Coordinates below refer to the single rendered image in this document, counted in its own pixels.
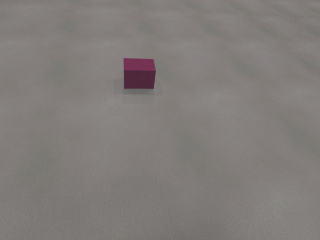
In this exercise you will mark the carton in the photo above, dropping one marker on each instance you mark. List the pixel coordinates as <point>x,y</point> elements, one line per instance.
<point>139,73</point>

